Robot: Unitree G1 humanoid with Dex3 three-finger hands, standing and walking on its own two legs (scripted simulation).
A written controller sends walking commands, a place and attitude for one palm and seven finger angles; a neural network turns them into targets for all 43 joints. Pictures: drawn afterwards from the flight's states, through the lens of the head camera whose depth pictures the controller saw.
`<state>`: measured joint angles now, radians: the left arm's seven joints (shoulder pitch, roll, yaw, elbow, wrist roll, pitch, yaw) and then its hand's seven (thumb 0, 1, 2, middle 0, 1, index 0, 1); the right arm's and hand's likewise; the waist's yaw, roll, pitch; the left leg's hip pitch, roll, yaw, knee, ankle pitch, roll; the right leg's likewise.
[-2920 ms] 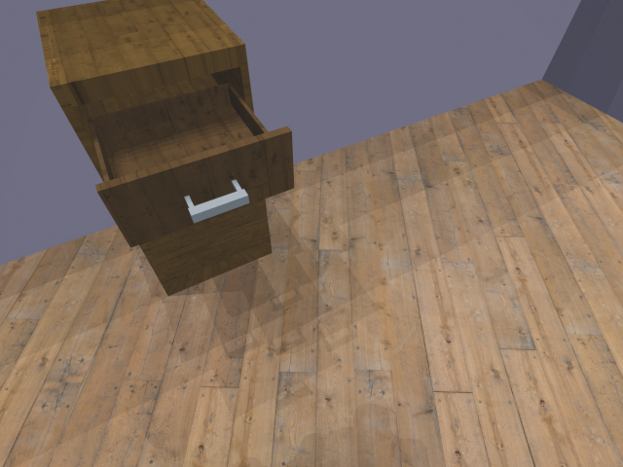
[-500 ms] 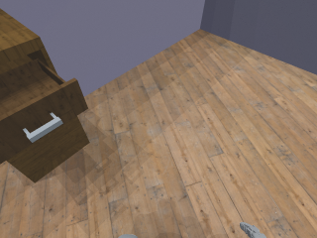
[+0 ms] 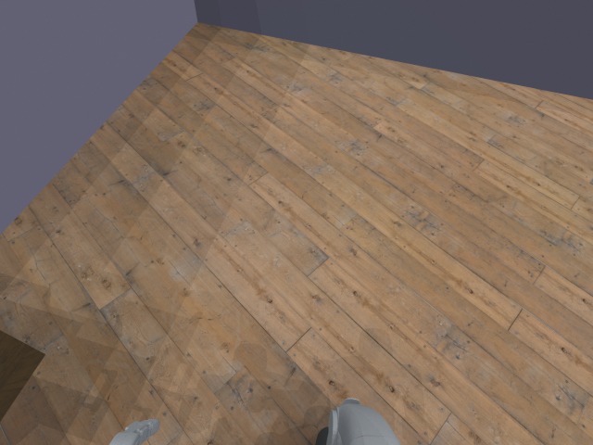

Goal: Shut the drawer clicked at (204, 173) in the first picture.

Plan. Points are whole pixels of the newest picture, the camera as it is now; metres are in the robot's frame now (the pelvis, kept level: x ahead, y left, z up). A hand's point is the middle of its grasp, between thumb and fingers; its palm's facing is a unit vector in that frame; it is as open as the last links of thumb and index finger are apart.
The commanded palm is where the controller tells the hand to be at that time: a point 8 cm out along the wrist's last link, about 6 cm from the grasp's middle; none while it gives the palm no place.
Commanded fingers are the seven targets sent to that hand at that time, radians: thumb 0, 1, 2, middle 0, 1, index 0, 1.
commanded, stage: walk to a spot facing it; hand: left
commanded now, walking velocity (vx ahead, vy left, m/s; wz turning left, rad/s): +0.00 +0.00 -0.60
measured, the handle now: out of the picture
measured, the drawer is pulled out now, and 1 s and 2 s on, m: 0.30 0.30 0.30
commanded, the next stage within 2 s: turn to face it in 1.20 s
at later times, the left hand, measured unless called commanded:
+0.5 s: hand (188, 389) +0.21 +0.17 -0.15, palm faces -0.20 -0.95 -0.24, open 7.4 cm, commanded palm none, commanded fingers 0.00 0.90 0.90 -0.20 -0.30 -0.20 -0.30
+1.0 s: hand (219, 291) +0.39 +0.15 -0.17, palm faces -0.54 -0.82 -0.18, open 7.4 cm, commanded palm none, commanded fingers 0.00 0.90 0.90 -0.20 -0.30 -0.20 -0.30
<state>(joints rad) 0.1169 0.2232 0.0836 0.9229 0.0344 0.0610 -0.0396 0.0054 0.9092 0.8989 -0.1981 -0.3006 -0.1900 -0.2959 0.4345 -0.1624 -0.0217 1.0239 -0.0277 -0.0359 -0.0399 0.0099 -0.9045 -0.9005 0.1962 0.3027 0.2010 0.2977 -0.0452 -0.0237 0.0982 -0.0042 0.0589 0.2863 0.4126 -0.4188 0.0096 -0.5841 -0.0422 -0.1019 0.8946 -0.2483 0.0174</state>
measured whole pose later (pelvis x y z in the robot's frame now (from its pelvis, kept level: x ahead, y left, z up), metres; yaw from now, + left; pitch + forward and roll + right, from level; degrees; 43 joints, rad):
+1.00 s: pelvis +0.22 +0.01 +0.01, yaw -36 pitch +1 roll -3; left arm 0.21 0.26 0.11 0.94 0.03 0.08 -0.03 0.01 0.91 0.90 -0.20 -0.30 -0.19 -0.30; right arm 0.30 -0.16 -0.03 0.95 -0.02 -0.01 -0.04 0.01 -0.90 -0.90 0.20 0.30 0.20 0.30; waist 0.00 -0.04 0.08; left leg -0.08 0.10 0.28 0.45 -0.37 0.03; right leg -0.53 -0.05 -0.04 1.07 -0.33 0.06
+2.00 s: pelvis +0.25 -0.07 +0.00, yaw -32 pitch +2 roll +0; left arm 0.18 0.21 0.08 0.92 0.01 0.03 0.02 0.01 0.91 0.90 -0.20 -0.30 -0.19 -0.30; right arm 0.25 -0.22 -0.09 0.95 -0.02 0.05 0.00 0.01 -0.90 -0.90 0.20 0.30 0.20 0.30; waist -0.03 0.05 0.06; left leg -0.40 -0.03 -0.12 0.55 -0.19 -0.03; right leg -0.26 -0.01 -0.02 0.54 -0.30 0.03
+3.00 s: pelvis +0.22 -0.06 +0.00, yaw +3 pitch +1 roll +0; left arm 0.11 0.21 0.06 0.85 0.01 0.04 0.02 0.01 0.90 0.90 -0.20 -0.30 -0.20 -0.30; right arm 0.27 -0.22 -0.08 0.94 -0.02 0.05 0.00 0.01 -0.90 -0.90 0.20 0.30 0.20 0.30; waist -0.06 0.03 0.05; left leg -0.32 -0.09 -0.15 0.51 -0.20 0.02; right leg -0.31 -0.01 0.02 0.63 -0.35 0.07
